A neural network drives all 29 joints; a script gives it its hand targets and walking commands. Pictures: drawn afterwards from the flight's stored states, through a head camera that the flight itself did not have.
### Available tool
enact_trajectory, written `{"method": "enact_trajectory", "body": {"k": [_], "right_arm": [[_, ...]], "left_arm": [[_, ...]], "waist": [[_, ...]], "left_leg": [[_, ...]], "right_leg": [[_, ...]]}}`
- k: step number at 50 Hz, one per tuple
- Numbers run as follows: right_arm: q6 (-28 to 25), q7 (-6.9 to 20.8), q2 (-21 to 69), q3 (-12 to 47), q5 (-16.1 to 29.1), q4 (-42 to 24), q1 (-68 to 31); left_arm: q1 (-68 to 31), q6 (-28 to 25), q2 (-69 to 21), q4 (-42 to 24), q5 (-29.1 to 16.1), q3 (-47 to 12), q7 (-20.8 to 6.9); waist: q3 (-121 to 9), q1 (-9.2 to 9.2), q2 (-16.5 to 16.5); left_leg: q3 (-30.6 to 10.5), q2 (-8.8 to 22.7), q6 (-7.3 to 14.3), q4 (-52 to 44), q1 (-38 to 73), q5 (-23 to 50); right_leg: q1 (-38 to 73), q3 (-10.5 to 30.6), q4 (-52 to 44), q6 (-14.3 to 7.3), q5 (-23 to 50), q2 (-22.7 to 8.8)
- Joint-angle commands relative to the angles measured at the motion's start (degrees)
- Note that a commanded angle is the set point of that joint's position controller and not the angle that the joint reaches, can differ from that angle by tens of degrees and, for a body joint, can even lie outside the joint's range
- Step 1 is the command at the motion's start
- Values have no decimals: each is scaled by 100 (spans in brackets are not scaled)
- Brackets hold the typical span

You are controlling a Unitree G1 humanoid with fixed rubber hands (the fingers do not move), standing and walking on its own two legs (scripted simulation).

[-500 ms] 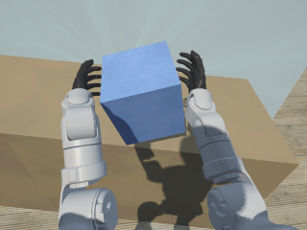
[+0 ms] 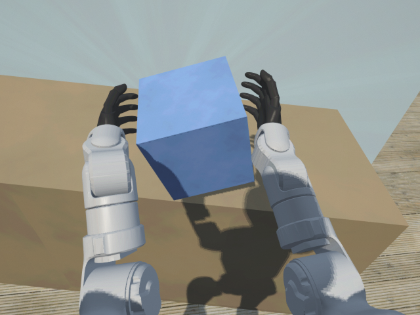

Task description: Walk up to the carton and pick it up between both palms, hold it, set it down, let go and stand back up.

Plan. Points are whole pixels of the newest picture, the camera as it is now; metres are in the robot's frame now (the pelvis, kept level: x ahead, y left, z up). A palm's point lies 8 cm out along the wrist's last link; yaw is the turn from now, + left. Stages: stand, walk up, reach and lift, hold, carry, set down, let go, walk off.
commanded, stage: hold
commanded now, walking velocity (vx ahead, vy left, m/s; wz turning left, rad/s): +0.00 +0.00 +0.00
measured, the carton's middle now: (198, 131) +0.42 -0.03 +0.17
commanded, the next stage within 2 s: set down in 0.30 s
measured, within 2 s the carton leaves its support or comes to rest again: neither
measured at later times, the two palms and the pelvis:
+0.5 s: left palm (123, 121) +0.38 +0.10 +0.23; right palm (276, 108) +0.35 -0.15 +0.27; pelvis +0.01 +0.00 +0.00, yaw +0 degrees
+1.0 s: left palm (133, 127) +0.43 +0.09 +0.19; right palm (268, 117) +0.39 -0.16 +0.22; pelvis +0.04 +0.00 +0.00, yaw +1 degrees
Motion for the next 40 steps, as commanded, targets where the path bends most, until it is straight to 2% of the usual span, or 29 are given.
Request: {"method": "enact_trajectory", "body": {"k": [1,3,4,6,7,10,12,15,16,18,20,21,23,24,25,26,29,30,32,40], "right_arm": [[-42,834,2066,1581,280,-762,-2880],[-17,880,2081,1590,238,-591,-2885],[-48,893,2101,1562,232,-627,-2966],[-72,899,2140,1564,232,-640,-3005],[-75,883,2130,1536,214,-661,-3023],[-33,885,2127,1464,179,-415,-2963],[-99,886,2191,1481,158,-555,-3022],[-104,853,2147,1524,203,-602,-3045],[-277,779,2185,1518,152,-1145,-2790],[-458,695,2317,1629,127,-1249,-3081],[-503,785,2215,1498,55,-671,-2924],[-570,811,2272,1414,-62,-535,-2752],[-793,897,2243,1205,-236,-233,-2805],[-944,938,2189,1144,-299,-233,-2848],[-1103,973,2211,1142,-349,-199,-2898],[-1264,1010,2159,1085,-419,-108,-2876],[-1637,1077,2157,1040,-593,76,-2709],[-1734,1084,2152,992,-658,251,-2580],[-1954,1085,2109,1002,-745,212,-2517],[-2464,981,2035,1275,-710,122,-2447]], "left_arm": [[-2980,-387,-2102,-330,-954,-1987,-760],[-2920,-358,-2032,-134,-849,-1837,-752],[-2969,-364,-2102,-186,-874,-1903,-745],[-3014,-377,-2141,-192,-899,-1894,-732],[-2985,-389,-2102,-149,-881,-1886,-731],[-2995,-375,-2052,9,-798,-1753,-748],[-3070,-422,-2095,-116,-849,-1818,-753],[-2934,-407,-2113,-53,-832,-1811,-746],[-2750,-483,-2252,232,-1031,-2365,-841],[-3024,-718,-2345,193,-1069,-2282,-856],[-3031,-789,-2324,229,-870,-2183,-792],[-3133,-854,-2284,258,-822,-2153,-818],[-3138,-1014,-2297,473,-671,-1967,-851],[-3136,-1110,-2269,572,-685,-1983,-859],[-3064,-1211,-2331,571,-647,-1941,-833],[-3049,-1322,-2288,610,-650,-1980,-806],[-2698,-1607,-2224,780,-585,-1865,-769],[-2704,-1689,-2233,806,-567,-1884,-755],[-2574,-1874,-2214,877,-609,-1914,-739],[-2848,-2458,-2406,460,-984,-2616,-403]], "waist": [[-1702,-77,482],[-1551,53,450],[-1601,30,496],[-1673,31,428],[-1722,-23,366],[-1554,32,396],[-1735,55,347],[-1771,8,364],[-2220,-209,236],[-2185,-166,292],[-1753,-130,420],[-1505,-185,399],[-1215,-103,439],[-1249,-145,490],[-1220,-19,486],[-1246,-69,522],[-1086,75,303],[-1110,35,300],[-1204,99,221],[-2466,-73,421]], "left_leg": [[356,-384,170,-157,28,505],[372,-361,209,-230,-80,333],[380,-353,197,-237,-100,282],[387,-374,229,-235,-51,303],[394,-392,237,-216,18,375],[418,-400,264,-284,-73,151],[444,-407,278,-257,-33,223],[409,-413,250,-196,76,459],[284,-470,271,-88,257,106],[291,-500,270,-102,290,-7],[240,-428,272,-276,179,-231],[288,-414,278,-347,154,-427],[337,-391,287,-474,51,-580],[346,-364,288,-521,88,-660],[361,-320,281,-534,101,-548],[365,-327,260,-519,144,-478],[421,-321,270,-509,215,-337],[449,-331,247,-506,251,-274],[449,-320,235,-472,290,-171],[345,-376,-76,3,692,1207]], "right_leg": [[355,-234,-14,110,601,474],[327,-215,-42,95,403,469],[324,-232,-30,83,356,472],[282,-231,-24,102,396,475],[298,-225,-40,115,502,467],[262,-220,-82,125,325,442],[293,-205,-58,124,408,446],[311,-248,-64,127,600,459],[255,-220,-160,158,847,452],[227,-236,-164,199,932,423],[53,-349,-276,161,403,431],[13,-360,-301,163,161,416],[-23,-433,-319,143,-79,403],[30,-408,-341,130,-173,371],[39,-443,-298,121,-108,398],[41,-458,-286,121,-34,387],[-13,-502,-304,107,203,382],[-46,-555,-294,115,300,381],[-2,-543,-287,125,513,359],[283,-556,-126,136,2201,355]]}}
